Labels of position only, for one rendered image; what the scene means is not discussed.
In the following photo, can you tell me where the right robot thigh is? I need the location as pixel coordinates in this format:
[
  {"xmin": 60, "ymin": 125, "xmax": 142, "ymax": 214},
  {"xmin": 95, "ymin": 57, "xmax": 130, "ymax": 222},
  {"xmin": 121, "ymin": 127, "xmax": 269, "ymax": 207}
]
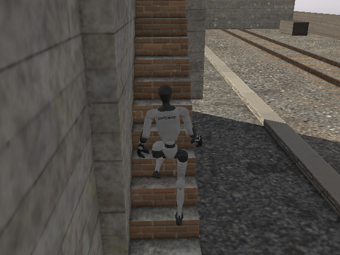
[{"xmin": 176, "ymin": 149, "xmax": 188, "ymax": 190}]

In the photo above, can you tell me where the robot right upper arm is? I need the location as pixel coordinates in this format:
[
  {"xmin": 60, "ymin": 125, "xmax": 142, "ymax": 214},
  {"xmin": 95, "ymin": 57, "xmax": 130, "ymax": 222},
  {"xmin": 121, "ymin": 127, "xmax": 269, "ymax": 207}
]
[{"xmin": 178, "ymin": 107, "xmax": 194, "ymax": 136}]

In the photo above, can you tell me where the robot right foot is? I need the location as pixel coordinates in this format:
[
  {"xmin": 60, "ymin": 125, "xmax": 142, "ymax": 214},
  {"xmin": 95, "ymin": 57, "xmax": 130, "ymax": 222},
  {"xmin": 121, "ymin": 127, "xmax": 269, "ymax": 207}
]
[{"xmin": 175, "ymin": 212, "xmax": 183, "ymax": 226}]

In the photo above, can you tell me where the left robot forearm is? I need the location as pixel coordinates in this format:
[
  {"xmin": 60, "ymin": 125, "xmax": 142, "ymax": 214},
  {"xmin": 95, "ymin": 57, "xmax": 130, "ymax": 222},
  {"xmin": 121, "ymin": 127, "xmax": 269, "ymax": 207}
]
[{"xmin": 138, "ymin": 131, "xmax": 147, "ymax": 150}]

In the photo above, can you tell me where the right robot forearm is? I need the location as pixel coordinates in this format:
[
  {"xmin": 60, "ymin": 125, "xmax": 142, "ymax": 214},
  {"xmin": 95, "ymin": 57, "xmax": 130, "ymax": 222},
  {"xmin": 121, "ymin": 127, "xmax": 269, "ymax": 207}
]
[{"xmin": 190, "ymin": 128, "xmax": 200, "ymax": 141}]

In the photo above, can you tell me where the robot left upper arm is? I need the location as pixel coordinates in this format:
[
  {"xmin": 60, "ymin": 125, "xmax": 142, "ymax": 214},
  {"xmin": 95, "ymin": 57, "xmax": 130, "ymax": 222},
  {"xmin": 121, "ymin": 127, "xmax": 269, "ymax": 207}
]
[{"xmin": 142, "ymin": 109, "xmax": 156, "ymax": 139}]

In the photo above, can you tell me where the left robot hand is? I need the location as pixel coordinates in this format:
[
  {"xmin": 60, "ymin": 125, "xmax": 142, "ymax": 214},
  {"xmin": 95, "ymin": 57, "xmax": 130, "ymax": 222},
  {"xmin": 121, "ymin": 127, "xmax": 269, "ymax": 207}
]
[{"xmin": 137, "ymin": 148, "xmax": 149, "ymax": 158}]

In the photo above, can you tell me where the right robot hand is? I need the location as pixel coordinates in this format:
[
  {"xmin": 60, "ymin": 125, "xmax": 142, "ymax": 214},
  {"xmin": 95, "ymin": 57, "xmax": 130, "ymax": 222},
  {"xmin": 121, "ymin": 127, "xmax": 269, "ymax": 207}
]
[{"xmin": 191, "ymin": 136, "xmax": 202, "ymax": 147}]

